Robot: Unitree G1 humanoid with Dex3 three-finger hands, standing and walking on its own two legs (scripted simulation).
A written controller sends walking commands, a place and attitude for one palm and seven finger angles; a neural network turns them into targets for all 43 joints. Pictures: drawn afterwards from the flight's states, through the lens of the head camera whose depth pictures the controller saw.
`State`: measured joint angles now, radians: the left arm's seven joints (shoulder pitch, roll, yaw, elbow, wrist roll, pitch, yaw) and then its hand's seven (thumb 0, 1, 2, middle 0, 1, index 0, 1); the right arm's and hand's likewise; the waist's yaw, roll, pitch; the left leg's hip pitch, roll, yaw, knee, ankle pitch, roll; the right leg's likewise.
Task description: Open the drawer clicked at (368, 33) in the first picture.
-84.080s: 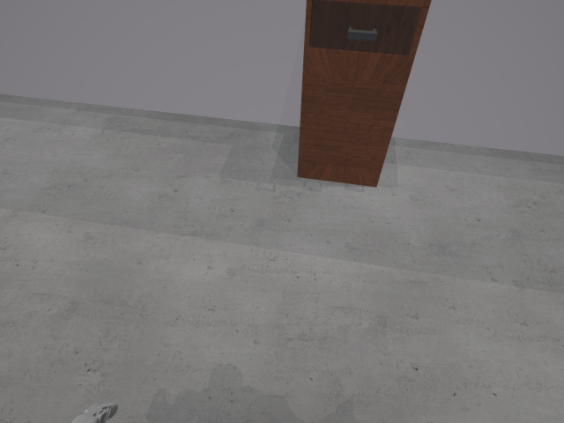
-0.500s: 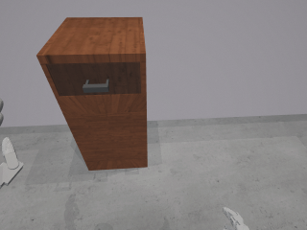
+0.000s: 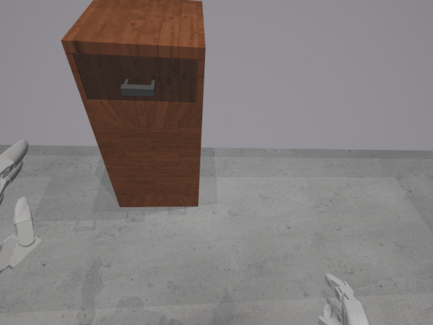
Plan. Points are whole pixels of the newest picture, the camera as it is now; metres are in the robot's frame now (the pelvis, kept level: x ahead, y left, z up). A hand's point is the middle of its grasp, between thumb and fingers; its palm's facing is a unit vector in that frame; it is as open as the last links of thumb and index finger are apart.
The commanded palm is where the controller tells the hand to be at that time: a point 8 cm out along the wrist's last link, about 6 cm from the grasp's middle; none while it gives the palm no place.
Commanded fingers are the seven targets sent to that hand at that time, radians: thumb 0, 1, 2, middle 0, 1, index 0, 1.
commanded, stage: stop stepping back and stand still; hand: left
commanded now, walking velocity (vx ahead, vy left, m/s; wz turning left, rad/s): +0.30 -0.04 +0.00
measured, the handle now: (139, 86) +0.80 +0.28 +0.00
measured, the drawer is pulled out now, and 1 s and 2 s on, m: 0.00 0.00 0.00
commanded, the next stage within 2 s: let the arm hang, fingers relaxed in 0.50 s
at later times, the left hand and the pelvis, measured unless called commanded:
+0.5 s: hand (18, 278) +0.14 +0.23 +0.18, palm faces +0.37 -0.81 -0.45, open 7.4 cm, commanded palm +0.08 +0.28 +0.19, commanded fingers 0.00 0.90 0.90 -0.20 -0.30 -0.20 -0.30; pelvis -0.04 -0.01 +0.00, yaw +2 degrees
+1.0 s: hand out of the picture -0.05 +0.20 -0.18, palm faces +0.05 -0.98 -0.18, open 7.0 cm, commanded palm none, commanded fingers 0.00 0.90 0.90 -0.20 -0.30 -0.20 -0.30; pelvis -0.04 +0.01 +0.00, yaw +4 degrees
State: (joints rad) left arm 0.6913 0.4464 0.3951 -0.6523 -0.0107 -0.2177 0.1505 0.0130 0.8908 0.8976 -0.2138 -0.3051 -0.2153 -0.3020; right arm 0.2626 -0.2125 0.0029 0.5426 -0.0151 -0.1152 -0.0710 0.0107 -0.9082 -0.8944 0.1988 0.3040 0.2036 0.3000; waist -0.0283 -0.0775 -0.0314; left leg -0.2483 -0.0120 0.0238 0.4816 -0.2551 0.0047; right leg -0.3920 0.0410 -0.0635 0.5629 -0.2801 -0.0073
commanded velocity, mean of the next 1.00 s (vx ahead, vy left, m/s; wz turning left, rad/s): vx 0.08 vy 0.02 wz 0.00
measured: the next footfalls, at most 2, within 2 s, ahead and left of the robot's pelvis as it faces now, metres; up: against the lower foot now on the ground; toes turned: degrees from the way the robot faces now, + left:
right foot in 0.12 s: +0.02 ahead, -0.08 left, +0.00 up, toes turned -1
left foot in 0.46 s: -0.01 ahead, +0.12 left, +0.00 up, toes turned +6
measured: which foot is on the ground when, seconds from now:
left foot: down 0.00-0.14, up 0.16-0.44, down 0.46-1.00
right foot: up 0.00-0.10, down 0.12-1.00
